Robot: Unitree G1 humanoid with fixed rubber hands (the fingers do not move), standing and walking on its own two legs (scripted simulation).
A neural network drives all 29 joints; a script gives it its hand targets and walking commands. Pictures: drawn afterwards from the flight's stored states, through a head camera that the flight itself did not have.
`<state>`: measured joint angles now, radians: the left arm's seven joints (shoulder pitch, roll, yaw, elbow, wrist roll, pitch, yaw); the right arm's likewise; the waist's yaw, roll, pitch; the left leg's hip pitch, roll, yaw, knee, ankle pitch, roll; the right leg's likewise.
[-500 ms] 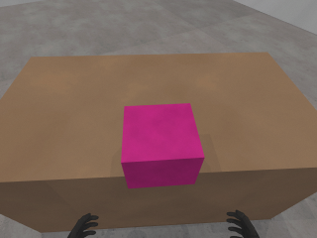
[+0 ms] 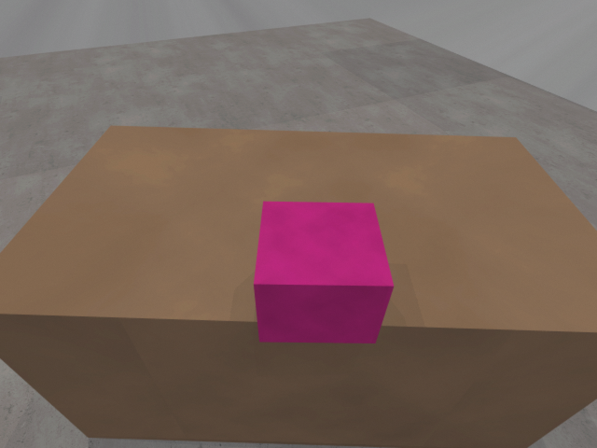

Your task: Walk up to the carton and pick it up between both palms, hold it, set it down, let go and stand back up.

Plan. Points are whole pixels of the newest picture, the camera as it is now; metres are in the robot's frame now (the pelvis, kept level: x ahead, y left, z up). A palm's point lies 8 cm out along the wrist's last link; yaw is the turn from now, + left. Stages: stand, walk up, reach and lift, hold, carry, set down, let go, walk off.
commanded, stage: stand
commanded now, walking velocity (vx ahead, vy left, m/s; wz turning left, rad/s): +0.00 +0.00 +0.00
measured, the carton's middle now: (318, 270) +0.44 -0.02 -0.01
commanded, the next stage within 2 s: none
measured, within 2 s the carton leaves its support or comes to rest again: neither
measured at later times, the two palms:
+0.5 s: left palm out of the picture -0.10 +0.22 -0.15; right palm out of the picture -0.09 -0.21 -0.14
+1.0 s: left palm out of the picture -0.10 +0.18 -0.15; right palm out of the picture -0.06 -0.20 -0.14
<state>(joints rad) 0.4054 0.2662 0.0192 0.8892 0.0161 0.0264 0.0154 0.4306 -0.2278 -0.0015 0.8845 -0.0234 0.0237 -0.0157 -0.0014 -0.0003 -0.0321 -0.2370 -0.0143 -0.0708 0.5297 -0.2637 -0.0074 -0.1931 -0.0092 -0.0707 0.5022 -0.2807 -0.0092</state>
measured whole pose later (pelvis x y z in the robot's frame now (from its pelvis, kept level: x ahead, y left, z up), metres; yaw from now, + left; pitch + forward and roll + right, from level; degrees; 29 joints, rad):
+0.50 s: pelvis -0.03 +0.00 +0.00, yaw +1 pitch -3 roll -1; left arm 0.43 0.17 0.01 1.10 0.01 0.03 0.01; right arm 0.47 -0.13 0.04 1.05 -0.02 0.02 -0.03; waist 0.00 -0.01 -0.04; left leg -0.25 -0.02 -0.10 0.49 -0.19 -0.01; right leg -0.20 0.00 -0.07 0.46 -0.22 -0.01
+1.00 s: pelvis -0.02 -0.01 +0.00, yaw +1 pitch -3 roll +0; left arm 0.41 0.11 -0.01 1.18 0.01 0.01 0.03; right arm 0.40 -0.10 0.04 1.11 -0.01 0.00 -0.03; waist 0.01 -0.01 -0.01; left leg -0.22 -0.02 -0.11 0.48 -0.20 -0.02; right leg -0.18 0.01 -0.06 0.47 -0.24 -0.02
